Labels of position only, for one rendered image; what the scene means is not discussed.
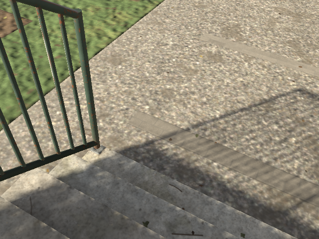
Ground stairs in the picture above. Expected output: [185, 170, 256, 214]
[0, 144, 298, 239]

